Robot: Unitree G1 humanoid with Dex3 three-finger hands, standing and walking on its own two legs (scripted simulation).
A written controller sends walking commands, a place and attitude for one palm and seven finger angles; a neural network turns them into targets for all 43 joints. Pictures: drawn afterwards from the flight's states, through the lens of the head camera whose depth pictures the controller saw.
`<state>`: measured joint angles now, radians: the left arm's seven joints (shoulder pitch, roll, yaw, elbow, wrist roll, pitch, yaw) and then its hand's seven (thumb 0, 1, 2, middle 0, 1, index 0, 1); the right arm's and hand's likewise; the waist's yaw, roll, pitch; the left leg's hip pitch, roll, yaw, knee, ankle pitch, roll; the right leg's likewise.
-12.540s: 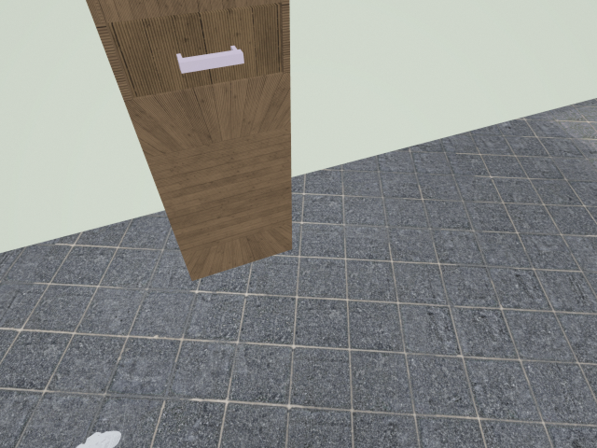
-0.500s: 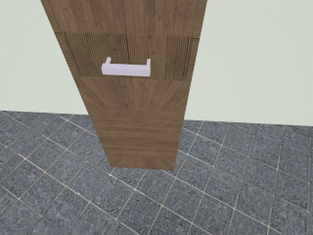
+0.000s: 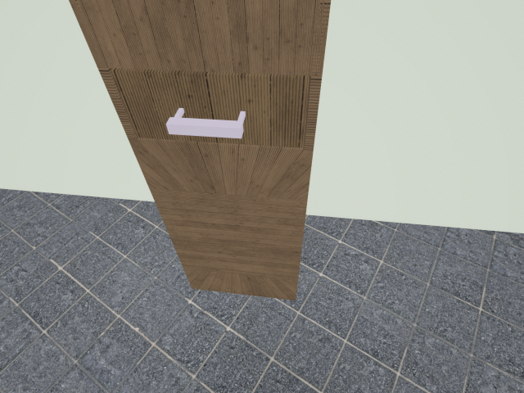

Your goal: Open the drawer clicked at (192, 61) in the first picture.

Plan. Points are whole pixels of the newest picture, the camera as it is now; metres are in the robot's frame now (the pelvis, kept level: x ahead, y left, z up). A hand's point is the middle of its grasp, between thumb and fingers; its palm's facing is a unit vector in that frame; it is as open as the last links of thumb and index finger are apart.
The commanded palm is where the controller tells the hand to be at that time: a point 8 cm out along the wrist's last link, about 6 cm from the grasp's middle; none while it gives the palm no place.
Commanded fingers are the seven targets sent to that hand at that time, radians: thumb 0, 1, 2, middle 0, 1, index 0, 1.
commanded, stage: come to a stop and stand still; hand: left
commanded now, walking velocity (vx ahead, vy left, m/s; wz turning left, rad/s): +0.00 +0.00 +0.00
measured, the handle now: (208, 121) +0.59 +0.15 +0.10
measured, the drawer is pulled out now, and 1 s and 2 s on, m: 0.00 0.00 0.00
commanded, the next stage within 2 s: look again from close up in 0.12 s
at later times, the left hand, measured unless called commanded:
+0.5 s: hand out of the picture -0.01 +0.23 -0.18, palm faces +0.02 -0.98 -0.18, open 7.4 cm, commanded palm none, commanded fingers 0.00 0.90 0.90 -0.20 -0.30 -0.20 -0.30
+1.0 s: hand out of the picture -0.01 +0.24 -0.18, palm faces -0.07 -0.98 -0.17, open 7.4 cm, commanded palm none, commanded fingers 0.00 0.90 0.90 -0.20 -0.30 -0.20 -0.30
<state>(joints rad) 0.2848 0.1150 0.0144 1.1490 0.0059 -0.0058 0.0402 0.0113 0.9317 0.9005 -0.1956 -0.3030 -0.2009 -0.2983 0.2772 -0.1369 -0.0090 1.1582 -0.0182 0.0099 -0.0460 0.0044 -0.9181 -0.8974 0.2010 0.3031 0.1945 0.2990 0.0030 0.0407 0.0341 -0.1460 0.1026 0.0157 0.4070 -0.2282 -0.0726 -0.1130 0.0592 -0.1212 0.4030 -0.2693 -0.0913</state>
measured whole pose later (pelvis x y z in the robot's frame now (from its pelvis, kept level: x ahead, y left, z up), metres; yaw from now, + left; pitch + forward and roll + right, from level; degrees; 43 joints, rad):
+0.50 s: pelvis -0.01 +0.06 -0.01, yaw -2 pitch -1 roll -1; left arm 0.31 0.13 0.01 1.10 0.02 -0.01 0.05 0.01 0.90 0.90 -0.20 -0.30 -0.20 -0.30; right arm 0.31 -0.16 0.00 1.07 -0.03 -0.02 -0.04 0.02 -0.95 -0.90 0.20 0.30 0.19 0.30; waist 0.01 0.01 0.01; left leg -0.21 0.00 0.06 0.54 -0.31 0.04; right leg -0.19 -0.01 -0.07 0.51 -0.30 -0.01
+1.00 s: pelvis +0.00 +0.08 +0.00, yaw -4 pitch +0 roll +1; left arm 0.31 0.13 0.01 1.11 0.04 0.02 0.02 0.01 0.91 0.90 -0.19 -0.30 -0.20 -0.30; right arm 0.34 -0.12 0.01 1.10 -0.03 -0.02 -0.04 0.00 -0.91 -0.90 0.20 0.30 0.20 0.30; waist -0.01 -0.02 0.02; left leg -0.19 -0.05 0.12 0.45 -0.28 0.07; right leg -0.27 -0.05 -0.03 0.63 -0.41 -0.02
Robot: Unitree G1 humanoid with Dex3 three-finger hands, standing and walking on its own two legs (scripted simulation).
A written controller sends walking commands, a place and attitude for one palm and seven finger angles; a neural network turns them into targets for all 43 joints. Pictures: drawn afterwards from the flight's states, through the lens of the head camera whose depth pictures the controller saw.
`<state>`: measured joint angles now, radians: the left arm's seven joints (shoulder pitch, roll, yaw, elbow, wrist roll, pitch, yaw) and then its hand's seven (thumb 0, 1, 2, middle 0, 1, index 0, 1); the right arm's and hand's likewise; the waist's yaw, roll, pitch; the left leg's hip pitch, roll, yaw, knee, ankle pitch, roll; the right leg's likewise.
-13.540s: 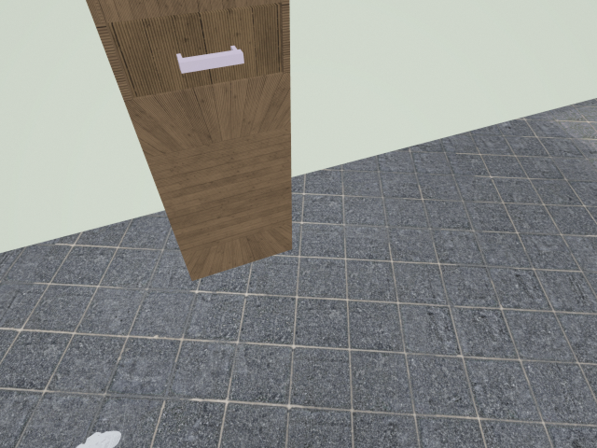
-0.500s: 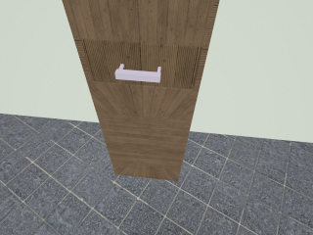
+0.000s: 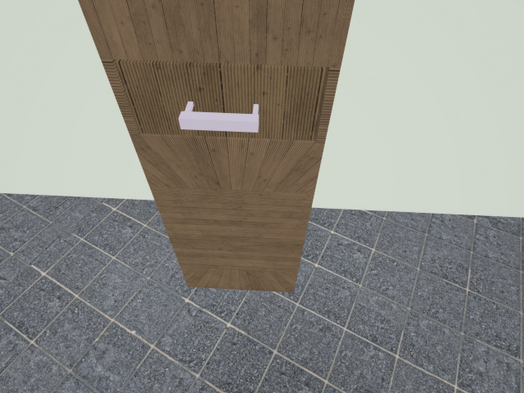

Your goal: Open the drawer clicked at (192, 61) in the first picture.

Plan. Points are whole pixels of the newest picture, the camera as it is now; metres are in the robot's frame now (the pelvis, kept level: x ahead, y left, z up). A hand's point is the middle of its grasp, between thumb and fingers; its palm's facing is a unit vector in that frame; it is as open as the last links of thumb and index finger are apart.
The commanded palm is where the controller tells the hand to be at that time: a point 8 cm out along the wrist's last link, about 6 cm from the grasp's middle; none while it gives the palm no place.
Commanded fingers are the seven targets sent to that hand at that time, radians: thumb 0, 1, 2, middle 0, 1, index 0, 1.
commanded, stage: shuffle to correct the standing spot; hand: left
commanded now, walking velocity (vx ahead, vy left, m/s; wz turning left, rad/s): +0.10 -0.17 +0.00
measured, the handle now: (221, 114) +0.58 +0.11 +0.11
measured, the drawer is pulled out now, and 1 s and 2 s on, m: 0.00 0.00 0.00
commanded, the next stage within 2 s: come to a stop and stand still in 0.12 s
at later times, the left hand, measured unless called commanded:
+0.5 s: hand out of the picture +0.04 +0.07 -0.17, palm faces +0.07 -0.99 -0.14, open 7.4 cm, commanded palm none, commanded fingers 0.00 0.90 0.90 -0.20 -0.30 -0.20 -0.30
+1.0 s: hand out of the picture +0.09 +0.14 -0.17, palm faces +0.02 -0.97 -0.26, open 7.4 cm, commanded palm none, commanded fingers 0.00 0.90 0.90 -0.20 -0.30 -0.20 -0.30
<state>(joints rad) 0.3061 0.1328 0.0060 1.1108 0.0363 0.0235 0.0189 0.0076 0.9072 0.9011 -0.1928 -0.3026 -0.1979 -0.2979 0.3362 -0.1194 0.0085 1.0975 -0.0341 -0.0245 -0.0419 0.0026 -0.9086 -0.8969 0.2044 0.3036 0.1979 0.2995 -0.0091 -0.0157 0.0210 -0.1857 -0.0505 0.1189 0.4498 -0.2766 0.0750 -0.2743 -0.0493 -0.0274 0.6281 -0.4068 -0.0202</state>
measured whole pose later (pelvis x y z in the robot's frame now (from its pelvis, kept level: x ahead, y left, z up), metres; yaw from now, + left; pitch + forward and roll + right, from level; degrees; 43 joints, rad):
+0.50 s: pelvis +0.06 -0.08 +0.00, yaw +0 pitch +1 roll +1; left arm 0.33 0.09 0.00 1.08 0.03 -0.03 0.03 0.01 0.91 0.90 -0.20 -0.30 -0.20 -0.30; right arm 0.20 -0.16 -0.02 1.05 -0.01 0.01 -0.04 0.00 -0.93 -0.90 0.20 0.30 0.19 0.30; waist 0.03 -0.01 0.03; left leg -0.36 0.02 0.06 0.65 -0.34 -0.02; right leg -0.21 0.04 -0.11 0.47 -0.29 -0.10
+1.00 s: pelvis +0.04 -0.05 -0.01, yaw +0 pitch -2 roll -1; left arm 0.30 0.17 0.00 0.95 0.03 -0.01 0.06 0.01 0.90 0.90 -0.20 -0.30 -0.20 -0.30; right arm 0.25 -0.19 -0.03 0.95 -0.01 0.03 -0.01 0.00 -0.92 -0.90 0.20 0.30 0.19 0.30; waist -0.01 0.05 0.01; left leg -0.28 0.02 0.03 0.64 -0.34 0.02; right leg -0.23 0.02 -0.12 0.58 -0.32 -0.06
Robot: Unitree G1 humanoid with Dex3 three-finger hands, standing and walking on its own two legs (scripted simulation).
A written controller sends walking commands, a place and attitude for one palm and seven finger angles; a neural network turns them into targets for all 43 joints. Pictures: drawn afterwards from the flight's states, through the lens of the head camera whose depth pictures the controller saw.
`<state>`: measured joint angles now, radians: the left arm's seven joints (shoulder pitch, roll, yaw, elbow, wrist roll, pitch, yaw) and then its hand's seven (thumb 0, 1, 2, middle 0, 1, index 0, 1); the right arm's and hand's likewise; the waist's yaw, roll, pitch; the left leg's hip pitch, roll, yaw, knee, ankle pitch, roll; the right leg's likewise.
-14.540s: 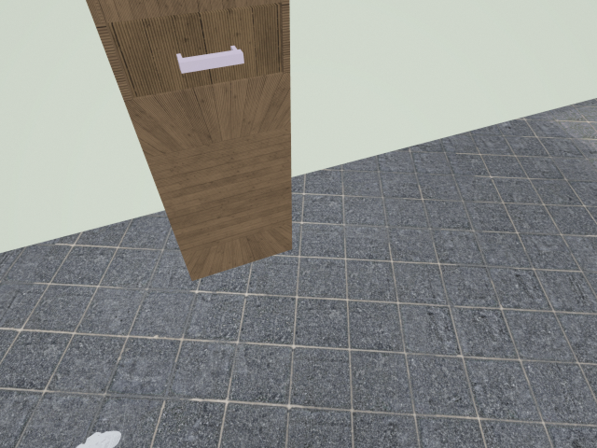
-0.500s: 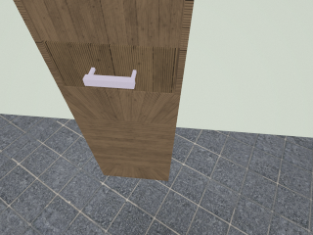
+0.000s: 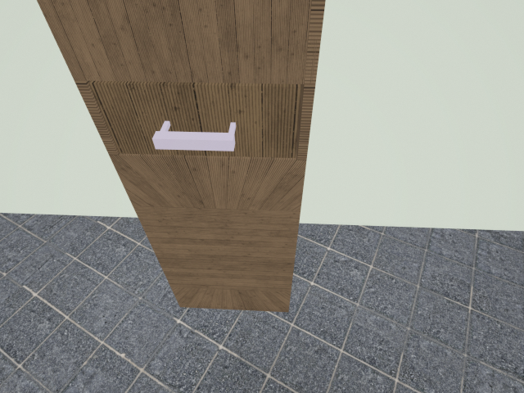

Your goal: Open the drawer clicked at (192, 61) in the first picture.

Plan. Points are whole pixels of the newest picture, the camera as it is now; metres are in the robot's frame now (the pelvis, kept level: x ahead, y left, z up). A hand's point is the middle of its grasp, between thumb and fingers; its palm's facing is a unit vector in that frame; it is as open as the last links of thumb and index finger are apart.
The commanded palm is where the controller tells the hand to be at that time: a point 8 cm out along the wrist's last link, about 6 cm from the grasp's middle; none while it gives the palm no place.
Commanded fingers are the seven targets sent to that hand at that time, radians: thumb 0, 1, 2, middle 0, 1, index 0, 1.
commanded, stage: come to a stop and stand still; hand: left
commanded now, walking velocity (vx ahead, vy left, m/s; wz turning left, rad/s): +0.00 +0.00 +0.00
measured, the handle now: (197, 133) +0.54 +0.15 +0.12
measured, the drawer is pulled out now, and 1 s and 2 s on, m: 0.00 0.00 0.00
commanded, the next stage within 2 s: look again from close up in 0.48 s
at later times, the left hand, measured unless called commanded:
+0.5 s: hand out of the picture -0.02 +0.21 -0.16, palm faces +0.00 -0.98 -0.19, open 7.4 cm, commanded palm none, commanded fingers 0.00 0.90 0.90 -0.20 -0.30 -0.20 -0.30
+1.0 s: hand out of the picture +0.03 +0.20 -0.17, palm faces +0.00 -0.98 -0.18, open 7.4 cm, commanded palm none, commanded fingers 0.00 0.90 0.90 -0.20 -0.30 -0.20 -0.30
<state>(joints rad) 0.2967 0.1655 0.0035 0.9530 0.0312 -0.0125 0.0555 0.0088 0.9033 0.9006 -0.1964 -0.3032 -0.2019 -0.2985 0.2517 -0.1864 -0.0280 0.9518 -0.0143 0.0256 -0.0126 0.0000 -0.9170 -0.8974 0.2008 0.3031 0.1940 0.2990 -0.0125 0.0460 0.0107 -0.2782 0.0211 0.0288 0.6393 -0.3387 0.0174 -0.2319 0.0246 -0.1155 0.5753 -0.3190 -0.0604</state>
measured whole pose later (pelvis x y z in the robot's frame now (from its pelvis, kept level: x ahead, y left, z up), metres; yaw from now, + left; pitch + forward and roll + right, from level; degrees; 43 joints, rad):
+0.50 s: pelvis -0.01 +0.04 +0.01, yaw +0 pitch +0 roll +0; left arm 0.32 0.17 -0.01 1.07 0.02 0.01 0.03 0.01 0.91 0.90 -0.19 -0.30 -0.20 -0.30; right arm 0.31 -0.15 0.03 1.08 -0.02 -0.01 -0.01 0.00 -0.91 -0.90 0.20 0.30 0.20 0.30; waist 0.01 -0.01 0.02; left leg -0.22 -0.05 0.07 0.44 -0.22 0.07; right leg -0.22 -0.04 -0.08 0.46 -0.24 0.01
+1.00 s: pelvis +0.03 +0.04 +0.01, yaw -1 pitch +0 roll +0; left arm 0.27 0.16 -0.02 1.11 0.02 -0.01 0.04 0.01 0.91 0.90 -0.19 -0.30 -0.20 -0.30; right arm 0.25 -0.16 0.03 1.13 -0.02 -0.03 -0.03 0.01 -0.92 -0.90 0.20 0.30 0.20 0.30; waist 0.01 -0.02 0.02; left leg -0.16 -0.04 0.07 0.43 -0.27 0.06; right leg -0.16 -0.03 -0.08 0.44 -0.28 0.01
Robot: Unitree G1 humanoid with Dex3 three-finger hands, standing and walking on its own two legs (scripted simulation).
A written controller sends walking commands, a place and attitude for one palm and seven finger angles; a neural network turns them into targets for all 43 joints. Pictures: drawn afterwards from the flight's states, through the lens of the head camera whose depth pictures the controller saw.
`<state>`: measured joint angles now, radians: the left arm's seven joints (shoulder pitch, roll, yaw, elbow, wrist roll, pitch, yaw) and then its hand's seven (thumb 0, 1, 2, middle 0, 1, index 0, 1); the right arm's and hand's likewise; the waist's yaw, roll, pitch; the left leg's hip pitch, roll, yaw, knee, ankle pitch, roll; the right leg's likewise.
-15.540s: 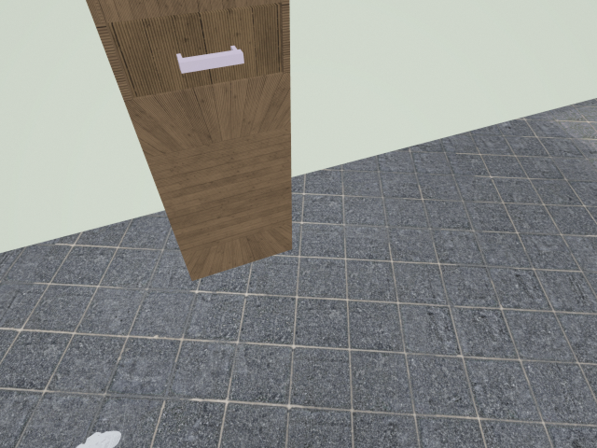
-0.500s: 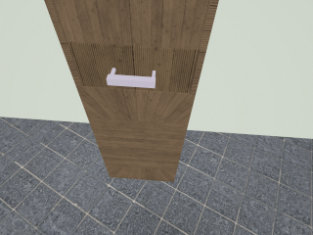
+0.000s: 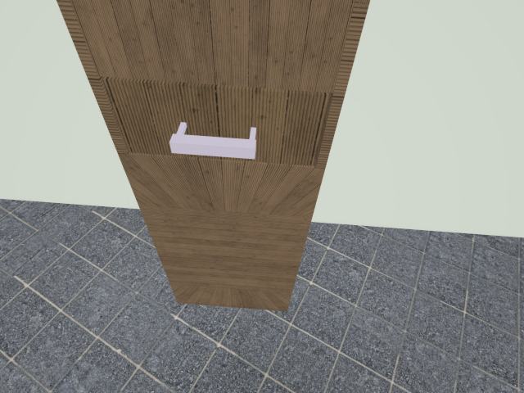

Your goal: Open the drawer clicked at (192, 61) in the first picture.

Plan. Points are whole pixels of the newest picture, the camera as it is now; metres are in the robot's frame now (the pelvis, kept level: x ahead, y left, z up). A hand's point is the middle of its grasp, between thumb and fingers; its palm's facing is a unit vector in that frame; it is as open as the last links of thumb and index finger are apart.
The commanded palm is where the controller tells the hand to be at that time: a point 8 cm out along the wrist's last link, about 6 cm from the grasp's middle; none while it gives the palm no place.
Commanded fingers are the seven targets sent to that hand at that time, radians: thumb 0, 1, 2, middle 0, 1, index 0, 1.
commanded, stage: look again from close up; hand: left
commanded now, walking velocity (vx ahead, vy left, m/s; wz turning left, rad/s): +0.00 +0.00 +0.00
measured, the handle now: (215, 138) +0.51 +0.13 +0.10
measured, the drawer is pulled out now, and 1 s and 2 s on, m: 0.00 0.00 0.00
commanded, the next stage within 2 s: shuffle to correct the standing spot in 0.10 s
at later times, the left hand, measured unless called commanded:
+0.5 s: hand out of the picture +0.01 +0.15 -0.18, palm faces -0.01 -0.98 -0.19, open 7.4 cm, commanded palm none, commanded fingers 0.00 0.90 0.90 -0.20 -0.30 -0.20 -0.30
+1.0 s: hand out of the picture -0.05 +0.07 -0.16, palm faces +0.14 -0.97 -0.20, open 7.4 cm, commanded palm none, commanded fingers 0.00 0.90 0.90 -0.20 -0.30 -0.20 -0.30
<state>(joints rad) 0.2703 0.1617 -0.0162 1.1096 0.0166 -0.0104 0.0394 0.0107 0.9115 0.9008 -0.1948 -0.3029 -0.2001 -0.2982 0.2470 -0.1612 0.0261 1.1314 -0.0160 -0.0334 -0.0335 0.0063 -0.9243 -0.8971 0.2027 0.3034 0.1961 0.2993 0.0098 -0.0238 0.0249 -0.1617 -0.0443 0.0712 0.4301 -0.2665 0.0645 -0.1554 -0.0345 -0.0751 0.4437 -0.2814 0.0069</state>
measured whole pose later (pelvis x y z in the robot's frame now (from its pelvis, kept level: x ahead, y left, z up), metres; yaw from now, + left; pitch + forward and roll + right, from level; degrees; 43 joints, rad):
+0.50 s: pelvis -0.01 -0.03 +0.00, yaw -1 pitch +0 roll +1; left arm 0.26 0.17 0.02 1.07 0.03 0.05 0.02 0.01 0.91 0.90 -0.19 -0.30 -0.20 -0.30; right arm 0.25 -0.13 0.00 1.12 -0.03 -0.02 -0.06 0.00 -0.91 -0.90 0.20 0.30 0.20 0.30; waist -0.01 -0.04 0.06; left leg -0.19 -0.02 0.08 0.46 -0.27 0.04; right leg -0.27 -0.02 -0.05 0.66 -0.42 -0.01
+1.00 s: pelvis -0.02 -0.10 +0.01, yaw +3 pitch +1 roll +2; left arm 0.35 0.13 0.02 1.03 0.03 -0.02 0.03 0.01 0.91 0.90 -0.20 -0.30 -0.20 -0.30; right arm 0.21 -0.22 -0.04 1.04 -0.03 0.04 0.00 0.00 -0.91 -0.90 0.20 0.30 0.19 0.30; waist 0.06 -0.02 0.02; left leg -0.46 0.00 0.03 0.94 -0.31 -0.04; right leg -0.21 -0.02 -0.07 0.39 -0.21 -0.04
